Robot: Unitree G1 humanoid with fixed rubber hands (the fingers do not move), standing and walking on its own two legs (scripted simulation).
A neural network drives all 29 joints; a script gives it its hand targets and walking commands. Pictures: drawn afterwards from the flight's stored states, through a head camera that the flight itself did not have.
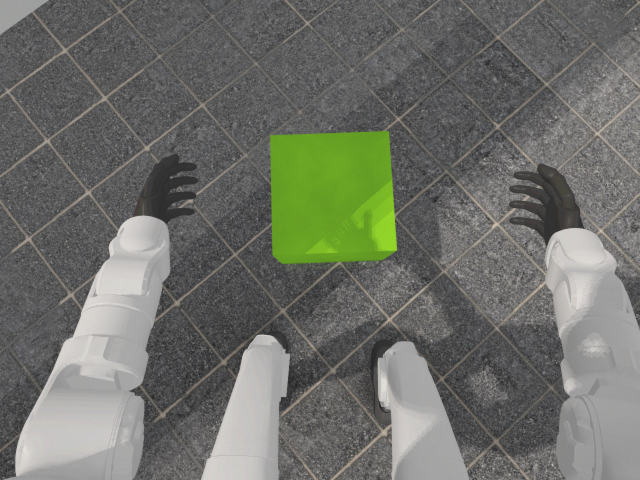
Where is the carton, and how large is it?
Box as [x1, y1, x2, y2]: [270, 131, 396, 263]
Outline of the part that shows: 388,131 270,135 272,254 281,263 377,260 384,258 396,250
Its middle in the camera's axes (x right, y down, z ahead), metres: +0.02 -0.09 +0.97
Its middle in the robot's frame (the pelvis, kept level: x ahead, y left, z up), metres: +0.54 +0.00 -0.58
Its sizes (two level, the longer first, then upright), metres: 0.275 0.271 0.210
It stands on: the floor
